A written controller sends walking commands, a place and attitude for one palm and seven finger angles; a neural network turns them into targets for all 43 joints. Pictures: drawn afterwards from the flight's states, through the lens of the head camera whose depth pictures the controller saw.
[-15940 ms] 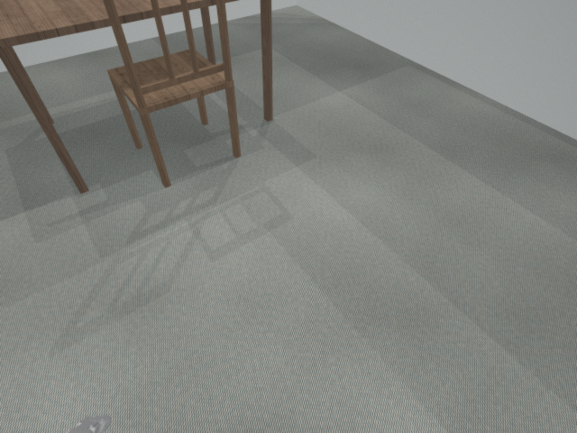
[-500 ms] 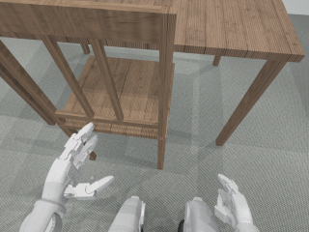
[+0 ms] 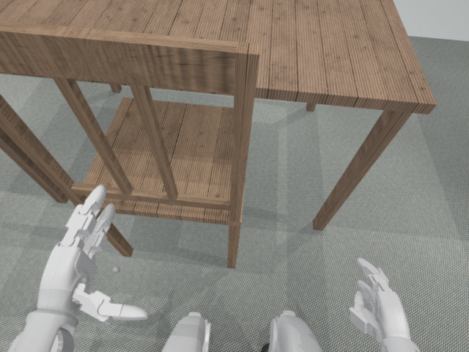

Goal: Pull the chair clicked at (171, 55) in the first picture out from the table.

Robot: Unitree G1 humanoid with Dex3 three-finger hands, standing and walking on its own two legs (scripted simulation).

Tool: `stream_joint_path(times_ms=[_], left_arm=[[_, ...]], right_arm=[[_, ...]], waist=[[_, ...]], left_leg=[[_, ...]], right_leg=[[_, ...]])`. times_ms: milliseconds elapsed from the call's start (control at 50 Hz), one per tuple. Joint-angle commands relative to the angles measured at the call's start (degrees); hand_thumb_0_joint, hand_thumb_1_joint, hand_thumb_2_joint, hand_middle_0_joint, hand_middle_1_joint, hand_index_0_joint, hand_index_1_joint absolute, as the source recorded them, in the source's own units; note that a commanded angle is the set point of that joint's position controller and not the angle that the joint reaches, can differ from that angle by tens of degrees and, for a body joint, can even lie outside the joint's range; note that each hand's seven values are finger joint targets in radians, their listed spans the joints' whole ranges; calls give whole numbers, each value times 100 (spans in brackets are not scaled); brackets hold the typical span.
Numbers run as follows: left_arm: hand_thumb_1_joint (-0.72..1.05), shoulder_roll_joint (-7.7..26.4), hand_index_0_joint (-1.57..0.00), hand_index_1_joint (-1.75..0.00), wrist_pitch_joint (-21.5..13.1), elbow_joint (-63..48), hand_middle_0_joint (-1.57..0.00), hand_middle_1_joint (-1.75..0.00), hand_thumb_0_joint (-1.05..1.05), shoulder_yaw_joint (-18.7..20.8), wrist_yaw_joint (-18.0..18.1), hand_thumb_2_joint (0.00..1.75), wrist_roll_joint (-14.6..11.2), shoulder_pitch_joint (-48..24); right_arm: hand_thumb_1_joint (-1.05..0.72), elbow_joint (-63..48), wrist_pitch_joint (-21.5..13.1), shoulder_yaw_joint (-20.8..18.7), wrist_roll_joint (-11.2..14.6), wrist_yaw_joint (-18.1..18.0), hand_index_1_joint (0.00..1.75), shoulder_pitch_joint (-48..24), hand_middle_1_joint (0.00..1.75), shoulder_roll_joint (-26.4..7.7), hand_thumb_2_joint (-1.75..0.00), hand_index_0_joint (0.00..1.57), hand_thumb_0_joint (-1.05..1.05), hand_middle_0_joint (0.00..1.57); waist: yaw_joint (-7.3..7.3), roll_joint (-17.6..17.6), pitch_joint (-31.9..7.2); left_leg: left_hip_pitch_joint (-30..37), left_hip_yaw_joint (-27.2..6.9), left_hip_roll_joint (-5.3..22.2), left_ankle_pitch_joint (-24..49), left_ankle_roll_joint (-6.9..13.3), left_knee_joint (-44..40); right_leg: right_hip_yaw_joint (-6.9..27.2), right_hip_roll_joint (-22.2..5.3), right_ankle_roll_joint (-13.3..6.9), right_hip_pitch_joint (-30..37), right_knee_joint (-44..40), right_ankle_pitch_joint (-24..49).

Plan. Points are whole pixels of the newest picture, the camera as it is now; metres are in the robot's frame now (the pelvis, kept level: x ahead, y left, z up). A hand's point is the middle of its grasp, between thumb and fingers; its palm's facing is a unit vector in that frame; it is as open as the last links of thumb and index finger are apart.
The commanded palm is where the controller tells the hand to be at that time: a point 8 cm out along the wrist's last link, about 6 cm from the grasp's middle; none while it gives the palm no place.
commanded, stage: raise the hand toward the chair's back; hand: left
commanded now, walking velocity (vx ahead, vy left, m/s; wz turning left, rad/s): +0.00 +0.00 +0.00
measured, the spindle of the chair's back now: (103, 147) +0.45 +0.29 +0.03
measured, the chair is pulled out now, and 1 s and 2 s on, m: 0.00 0.00 0.00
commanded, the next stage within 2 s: aim the fingers beside a spindle in 0.86 s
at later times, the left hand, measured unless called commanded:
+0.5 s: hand (107, 248) +0.25 +0.20 +0.06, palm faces -0.02 -1.00 -0.06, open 16.9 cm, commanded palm +0.22 +0.26 +0.07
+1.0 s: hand (103, 257) +0.24 +0.21 +0.06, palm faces -0.02 -1.00 -0.06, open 17.0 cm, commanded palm +0.22 +0.26 +0.07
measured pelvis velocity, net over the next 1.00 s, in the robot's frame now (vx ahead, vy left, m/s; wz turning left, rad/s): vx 0.00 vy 0.00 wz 0.00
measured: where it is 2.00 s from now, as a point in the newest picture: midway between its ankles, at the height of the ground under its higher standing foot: outside the picture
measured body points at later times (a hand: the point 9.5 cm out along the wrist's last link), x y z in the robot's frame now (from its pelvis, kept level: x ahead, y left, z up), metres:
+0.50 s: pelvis +0.01 +0.00 +0.01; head +0.09 +0.00 +0.45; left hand +0.25 +0.26 +0.07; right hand +0.18 -0.25 -0.07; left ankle +0.00 +0.12 -0.63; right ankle +0.05 -0.12 -0.64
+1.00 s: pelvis +0.00 +0.00 +0.01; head +0.07 +0.01 +0.45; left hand +0.24 +0.26 +0.07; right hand +0.19 -0.24 -0.07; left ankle +0.00 +0.12 -0.64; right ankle +0.05 -0.12 -0.64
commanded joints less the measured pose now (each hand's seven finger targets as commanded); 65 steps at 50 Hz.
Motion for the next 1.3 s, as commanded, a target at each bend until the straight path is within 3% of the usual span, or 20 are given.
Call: stream_joint_path(times_ms=[0,200,300,340,380,540,660,940,980,1040,1080,1140,1200,1220,1240,1280], left_arm=[[-50,619,-6,-8,-258,-984,-6,-8,0,475,-166,30,-144,-277],[-50,865,-6,-8,-200,-789,-6,-8,0,816,-451,30,-308,-818],[-50,940,-6,-8,-131,-603,-6,-8,0,905,-538,30,-368,-1013],[-50,1167,-6,-8,-115,-494,-6,-8,0,1154,-504,30,-368,-1009],[-50,946,-6,-8,-117,-486,-6,-8,0,970,-529,30,-398,-928],[-50,1014,-6,-8,-233,-306,-6,-8,0,1037,-451,30,-366,-950],[-50,1030,-6,-8,-325,-525,-6,-8,0,957,-427,30,-325,-1072],[-50,1008,-6,-8,-219,-318,-6,-8,0,960,-538,30,-357,-1119],[-50,894,-6,-8,-235,-292,-6,-8,0,784,-557,30,-330,-1419],[-50,960,-6,-8,-271,-327,-6,-8,0,798,-534,30,-292,-1589],[-50,764,-6,-8,-271,-352,-6,-8,0,598,-513,30,-257,-1487],[-50,950,-6,-8,-239,-277,-6,-8,0,784,-413,30,-194,-1425],[-50,732,-6,-8,-245,-396,-6,-8,0,580,-338,30,-147,-1417],[-50,722,-6,-8,-230,-427,-6,-8,0,586,-307,30,-155,-1291],[-50,846,-6,-8,-218,-366,-6,-8,0,723,-255,30,-123,-1219],[-50,647,-6,-8,-231,-388,-6,-8,0,500,-207,30,-77,-1307]], right_arm=[[-90,-714,-233,-247,53,-40,30,-30,30,-717,-90,20,0,20],[-90,-610,-269,-190,41,-74,30,-27,30,-749,-90,20,0,20],[-90,-573,-297,-181,64,-85,30,-20,30,-799,-90,20,0,20],[-90,-557,-296,-194,53,-93,30,-18,30,-819,-90,20,0,20],[-90,-571,-312,-198,65,-79,30,-8,30,-797,-90,20,0,20],[-90,-551,-329,-214,61,-44,30,-1,30,-833,-90,20,0,20],[-90,-583,-370,-193,55,-34,30,2,30,-835,-90,20,0,20],[-90,-573,-387,-146,60,-77,30,-38,30,-842,-90,20,0,20],[-90,-551,-413,-127,68,-85,30,-31,30,-851,-90,20,0,20],[-90,-520,-463,-135,51,-101,30,-3,30,-872,-90,20,0,20],[-90,-554,-483,-137,38,-76,30,2,30,-848,-90,20,0,20],[-90,-542,-458,-155,20,-59,30,15,30,-867,-90,20,0,20],[-90,-571,-434,-162,3,-22,30,13,30,-833,-90,20,0,20],[-90,-593,-421,-162,-10,-4,30,4,30,-823,-90,20,0,20],[-90,-588,-392,-174,-7,2,30,11,30,-837,-90,20,0,20],[-90,-602,-367,-167,-10,18,30,-5,30,-818,-90,20,0,20]], waist=[[-51,225,-1341],[-31,203,-1582],[-50,222,-1515],[6,184,-1620],[-11,237,-1568],[-14,86,-1353],[-13,382,-1445],[-57,150,-1298],[-134,173,-1199],[-118,297,-1354],[-102,313,-1458],[-31,297,-1567],[-27,316,-1654],[14,391,-1692],[14,223,-1722],[-41,267,-1609]], left_leg=[[621,-65,-181,1910,31,-1227],[697,-56,-181,2095,24,-1211],[689,-47,-187,1961,26,-1282],[717,-57,-191,2088,26,-1317],[745,-30,-199,2085,23,-1342],[561,-26,-202,1827,20,-1395],[689,-25,-199,1735,20,-1442],[555,-74,-199,1523,21,-1433],[529,-85,-196,1388,17,-1408],[590,-95,-198,1475,16,-1352],[675,-89,-199,1605,9,-1356],[615,-98,-199,1733,-7,-1338],[681,-101,-194,1911,-39,-1343],[680,-71,-210,1948,-37,-1335],[620,-83,-196,1959,-30,-1325],[547,-58,-197,1862,-32,-1291]], right_leg=[[138,277,-50,1400,-944,1106],[210,251,-30,1664,-1015,1351],[234,245,-21,1700,-1123,1211],[223,260,-29,1814,-1115,1309],[238,242,-17,1833,-1157,1337],[261,252,-25,1757,-1213,1026],[252,251,-41,1687,-1209,900],[218,282,-28,1574,-1230,671],[224,266,-20,1415,-1227,544],[208,269,-34,1359,-1146,631],[179,256,-34,1374,-1090,783],[165,268,-47,1422,-1013,891],[117,250,-47,1409,-916,1072],[133,244,-55,1475,-916,1127],[114,262,-53,1492,-901,1115],[134,246,-44,1377,-887,1066]])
